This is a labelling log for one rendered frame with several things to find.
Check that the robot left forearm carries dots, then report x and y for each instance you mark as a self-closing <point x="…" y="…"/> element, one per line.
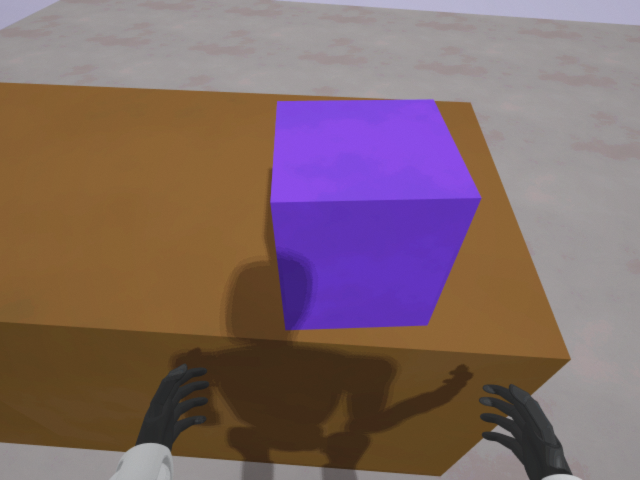
<point x="148" y="461"/>

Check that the right robot hand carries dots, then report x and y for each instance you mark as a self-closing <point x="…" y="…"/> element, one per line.
<point x="534" y="442"/>

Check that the left robot hand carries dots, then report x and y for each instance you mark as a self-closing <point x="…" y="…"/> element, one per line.
<point x="160" y="423"/>

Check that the carton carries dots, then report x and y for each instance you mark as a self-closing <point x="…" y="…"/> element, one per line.
<point x="371" y="202"/>

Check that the pedestal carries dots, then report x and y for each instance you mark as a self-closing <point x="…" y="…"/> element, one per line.
<point x="136" y="235"/>

